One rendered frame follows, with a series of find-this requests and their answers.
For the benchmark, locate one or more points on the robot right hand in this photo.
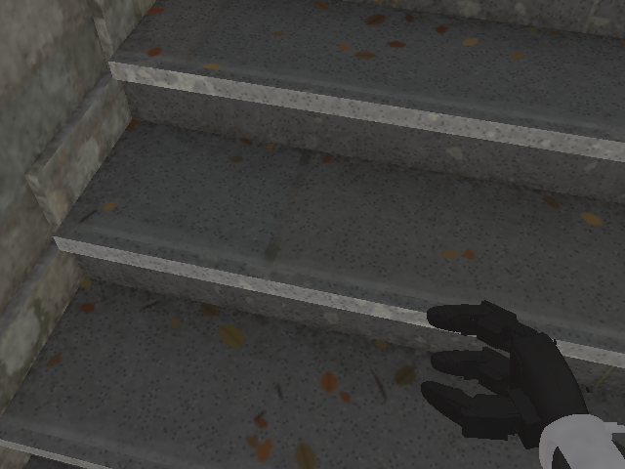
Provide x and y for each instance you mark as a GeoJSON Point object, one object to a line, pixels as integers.
{"type": "Point", "coordinates": [534, 387]}

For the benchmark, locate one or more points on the right robot forearm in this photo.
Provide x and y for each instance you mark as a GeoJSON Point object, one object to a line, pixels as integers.
{"type": "Point", "coordinates": [579, 441]}

